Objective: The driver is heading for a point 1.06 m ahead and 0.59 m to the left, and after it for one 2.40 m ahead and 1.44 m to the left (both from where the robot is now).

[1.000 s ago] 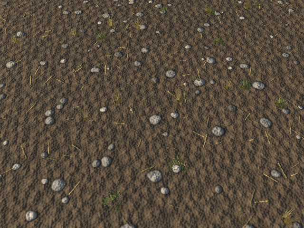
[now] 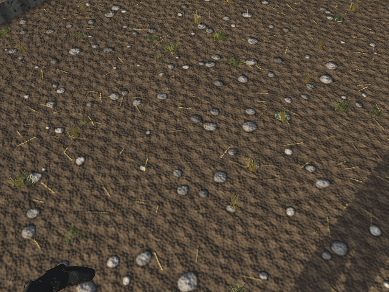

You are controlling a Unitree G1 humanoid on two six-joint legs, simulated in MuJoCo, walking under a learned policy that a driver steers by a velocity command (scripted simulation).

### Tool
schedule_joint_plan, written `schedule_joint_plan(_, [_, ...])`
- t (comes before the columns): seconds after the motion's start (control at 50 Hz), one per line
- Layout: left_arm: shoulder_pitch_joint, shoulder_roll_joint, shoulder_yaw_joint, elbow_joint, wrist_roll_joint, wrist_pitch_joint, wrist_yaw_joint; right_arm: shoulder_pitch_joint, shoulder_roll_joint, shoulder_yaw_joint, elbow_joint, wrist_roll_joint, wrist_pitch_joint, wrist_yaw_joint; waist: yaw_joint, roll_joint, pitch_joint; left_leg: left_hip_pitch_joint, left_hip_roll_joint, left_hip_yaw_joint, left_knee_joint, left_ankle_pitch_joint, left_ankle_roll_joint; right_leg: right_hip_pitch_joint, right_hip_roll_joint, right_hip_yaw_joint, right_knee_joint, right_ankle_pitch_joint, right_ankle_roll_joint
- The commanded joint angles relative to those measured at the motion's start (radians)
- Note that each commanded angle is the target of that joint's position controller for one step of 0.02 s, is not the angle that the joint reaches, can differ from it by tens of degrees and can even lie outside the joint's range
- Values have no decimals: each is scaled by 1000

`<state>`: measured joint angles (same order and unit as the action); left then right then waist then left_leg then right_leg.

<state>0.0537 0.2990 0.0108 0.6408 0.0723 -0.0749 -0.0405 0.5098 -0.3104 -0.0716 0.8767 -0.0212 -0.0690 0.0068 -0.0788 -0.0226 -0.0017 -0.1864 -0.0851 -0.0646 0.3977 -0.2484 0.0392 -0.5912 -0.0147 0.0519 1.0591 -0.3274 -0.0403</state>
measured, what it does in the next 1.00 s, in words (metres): walks ahead, turning left: right foot, then left foot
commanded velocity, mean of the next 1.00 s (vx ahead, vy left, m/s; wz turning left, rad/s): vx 1.00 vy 0.00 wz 0.85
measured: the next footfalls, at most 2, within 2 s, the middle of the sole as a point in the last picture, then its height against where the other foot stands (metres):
right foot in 0.16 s outside the picture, level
left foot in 0.60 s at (144, 248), level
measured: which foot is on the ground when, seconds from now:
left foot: down 0.00-0.16, up 0.18-0.58, down 0.60-0.98, up 1.00-1.00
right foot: up 0.00-0.14, down 0.16-0.58, up 0.60-0.98, down 1.00-1.00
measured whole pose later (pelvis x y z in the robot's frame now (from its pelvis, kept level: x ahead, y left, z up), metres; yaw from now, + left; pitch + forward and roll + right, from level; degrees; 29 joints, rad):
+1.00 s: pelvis +0.85 +0.24 -0.03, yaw +51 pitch +2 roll +0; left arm 0.00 0.29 -0.03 0.55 0.03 -0.07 0.00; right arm 0.45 -0.37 -0.09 0.79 0.00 -0.05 0.02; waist -0.11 0.01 0.02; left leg 0.05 -0.17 -0.31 0.56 -0.50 0.14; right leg -0.53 -0.04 0.08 0.53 -0.09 0.04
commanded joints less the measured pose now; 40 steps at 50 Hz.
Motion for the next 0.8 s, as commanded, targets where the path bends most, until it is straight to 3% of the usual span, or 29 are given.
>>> schedule_joint_plan(0.02, [-48,23,-26,-116,-19,-15,-22,-145,-125,-26,-115,5,-25,0,101,103,67,-224,186,-279,-281,39,183,144,-34,-18,-312,138,41])
schedule_joint_plan(0.04, [-48,27,-26,-111,-32,-15,-26,-148,-152,-35,-121,11,-25,7,99,109,53,-293,182,-263,-305,94,174,285,-2,-49,-352,200,45])
schedule_joint_plan(0.08, [-33,61,-12,-101,-40,-13,-14,-121,-177,-44,-123,23,-28,21,99,100,42,-257,208,-275,-282,177,155,377,11,-53,-413,267,47])
schedule_joint_plan(0.12, [27,100,10,-76,-30,-16,10,-80,-181,-45,-110,29,-25,24,123,55,-11,-153,185,-249,-105,361,116,473,36,-59,-510,228,34])
schedule_joint_plan(0.14, [136,125,26,-42,-19,-21,25,-66,-183,-47,-102,31,-24,26,173,20,-84,-154,134,-201,104,457,96,609,41,-64,-527,179,22])
schedule_joint_plan(0.16, [292,176,48,-25,-1,-28,46,-90,-156,-40,-117,39,-31,27,258,-18,-183,-287,81,-153,388,363,67,810,-95,66,-542,38,-10])
schedule_joint_plan(0.18, [428,253,69,-17,22,-26,65,-77,-18,-7,-158,46,-35,18,265,-199,-300,-480,19,-78,713,-211,57,985,-389,441,-658,-344,-49])
schedule_joint_plan(0.2, [384,275,82,-17,2,-11,67,-37,-30,1,-194,57,-20,13,203,-289,-338,-611,30,-31,901,-201,63,936,-475,812,-817,-535,-123])
schedule_joint_plan(0.22, [287,173,64,-26,-10,-9,65,-109,-61,-3,-178,29,1,9,173,-139,-165,-677,101,-17,959,-109,65,812,-423,679,-814,-516,-124])
schedule_joint_plan(0.24, [260,108,50,-17,-21,-16,58,-167,-62,-4,-177,10,11,20,167,-61,-74,-675,132,-4,928,-63,60,712,-369,499,-806,-329,-115])
schedule_joint_plan(0.28, [255,66,40,20,-25,-27,54,-202,-33,-2,-178,-3,35,43,120,-58,15,-635,173,-6,882,-39,40,584,-290,268,-845,-63,-82])
schedule_joint_plan(0.3, [269,63,41,44,-37,-37,50,-224,-14,3,-194,-8,49,51,103,-94,40,-641,192,-3,867,-34,33,557,-285,201,-857,27,-74])
schedule_joint_plan(0.34, [302,46,40,81,-52,-53,42,-303,-4,9,-234,-13,67,62,94,-76,58,-696,204,10,862,-1,30,578,-276,86,-874,237,-66])
schedule_joint_plan(0.4, [271,51,41,108,-49,-65,43,-410,-5,22,-297,-13,67,78,61,-72,78,-675,201,46,745,137,37,544,-232,-111,-909,432,-37])
schedule_joint_plan(0.44, [256,71,45,122,-50,-66,47,-481,-14,33,-318,-10,65,95,60,-30,111,-553,172,130,549,239,57,490,-182,-236,-955,486,-11])
schedule_joint_plan(0.46, [268,91,47,130,-50,-66,49,-515,-10,40,-328,-10,65,102,64,-20,128,-474,150,178,455,265,77,472,-174,-279,-961,587,-2])
schedule_joint_plan(0.48, [292,116,52,139,-50,-65,51,-527,-16,41,-328,-9,64,104,65,-14,118,-396,106,229,400,272,98,495,-171,-307,-925,818,7])
schedule_joint_plan(0.52, [330,187,69,140,-48,-49,62,-449,-53,31,-305,-7,62,93,15,-60,39,-269,25,277,369,202,134,603,-199,-314,-742,1275,21])
schedule_joint_plan(0.54, [310,223,79,130,-41,-31,68,-325,-86,17,-276,-6,59,85,-62,-79,-37,-137,-3,264,364,154,157,613,-224,-306,-562,1388,18])
schedule_joint_plan(0.56, [268,243,86,111,-37,-13,71,-128,-129,-6,-219,-7,56,72,-155,-89,-130,75,-23,225,345,114,188,555,-242,-284,-315,1398,3])
schedule_joint_plan(0.58, [254,231,85,100,-29,-3,65,43,-179,-36,-155,-7,56,48,-214,-27,-201,340,-24,147,278,73,215,384,-199,-281,22,1092,10])
schedule_joint_plan(0.6, [254,95,54,76,-17,-8,43,-40,-258,-64,-154,16,70,24,-108,221,-120,435,114,-93,238,63,244,71,3,-267,427,-34,39])
schedule_joint_plan(0.62, [329,101,41,-50,-45,-25,43,-106,-379,-84,-221,-14,84,24,-16,314,-332,702,336,-678,46,-4,462,-258,76,-65,686,-190,72])
schedule_joint_plan(0.64, [220,151,38,-62,-32,-49,42,-81,-325,-83,-237,-3,88,10,-74,99,-315,648,351,-766,-96,-145,440,-322,11,48,624,-76,62])
schedule_joint_plan(0.66, [193,145,31,-60,-36,-60,43,-104,-269,-69,-208,1,80,-1,-22,12,-132,457,330,-705,-140,-124,397,-308,-32,48,502,-28,58])
schedule_joint_plan(0.68, [172,131,24,-57,-24,-56,46,-127,-231,-57,-192,3,63,-6,30,-58,-45,284,286,-618,-144,-25,363,-239,-70,43,388,-28,63])
schedule_joint_plan(0.72, [216,119,17,-40,5,-10,47,-183,-187,-34,-195,5,34,-12,113,-74,24,34,207,-467,-153,112,341,-100,-102,42,266,-79,90])
schedule_joint_plan(0.76, [170,98,11,-66,5,21,44,-178,-173,-26,-187,13,12,-3,127,-55,61,-115,155,-390,-187,149,336,-40,-119,13,108,-106,112])
schedule_joint_plan(0.8, [30,59,-6,-126,-8,23,31,-191,-174,-29,-187,15,0,1,104,-20,107,-235,95,-331,-229,154,302,31,-111,-25,-89,80,121])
